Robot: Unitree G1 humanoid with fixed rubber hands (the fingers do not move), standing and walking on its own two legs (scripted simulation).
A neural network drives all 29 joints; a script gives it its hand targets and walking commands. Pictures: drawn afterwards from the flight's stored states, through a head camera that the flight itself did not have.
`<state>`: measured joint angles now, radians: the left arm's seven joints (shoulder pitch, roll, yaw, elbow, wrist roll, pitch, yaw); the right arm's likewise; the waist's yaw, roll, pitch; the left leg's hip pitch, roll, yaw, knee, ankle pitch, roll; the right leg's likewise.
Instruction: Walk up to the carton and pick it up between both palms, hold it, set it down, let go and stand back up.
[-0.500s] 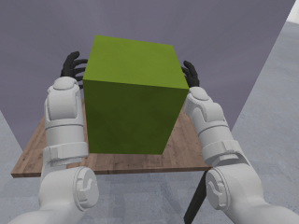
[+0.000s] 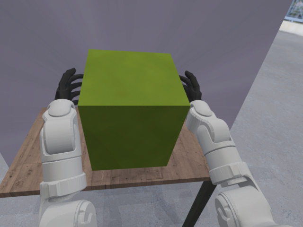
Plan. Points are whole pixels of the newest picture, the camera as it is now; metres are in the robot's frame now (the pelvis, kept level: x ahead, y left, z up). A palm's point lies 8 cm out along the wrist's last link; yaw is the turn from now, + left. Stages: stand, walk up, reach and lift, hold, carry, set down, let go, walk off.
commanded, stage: hold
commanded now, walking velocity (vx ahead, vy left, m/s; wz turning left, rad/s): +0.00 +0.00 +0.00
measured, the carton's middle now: (130, 112) +0.37 +0.00 +0.17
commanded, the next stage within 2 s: none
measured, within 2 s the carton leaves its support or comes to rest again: neither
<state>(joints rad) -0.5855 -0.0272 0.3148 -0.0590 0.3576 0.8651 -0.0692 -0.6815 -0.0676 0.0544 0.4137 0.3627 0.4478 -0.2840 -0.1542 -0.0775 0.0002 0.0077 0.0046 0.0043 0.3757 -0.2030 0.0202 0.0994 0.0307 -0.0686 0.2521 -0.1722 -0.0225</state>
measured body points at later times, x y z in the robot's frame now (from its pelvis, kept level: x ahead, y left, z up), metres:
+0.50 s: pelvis -0.04 -0.02 +0.00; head -0.10 +0.00 +0.45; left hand +0.36 +0.15 +0.25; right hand +0.36 -0.16 +0.24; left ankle +0.02 +0.10 -0.75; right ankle -0.01 -0.10 -0.75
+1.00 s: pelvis -0.01 +0.00 +0.00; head -0.07 +0.04 +0.45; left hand +0.36 +0.15 +0.22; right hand +0.35 -0.15 +0.22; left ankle +0.02 +0.10 -0.75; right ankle -0.01 -0.10 -0.75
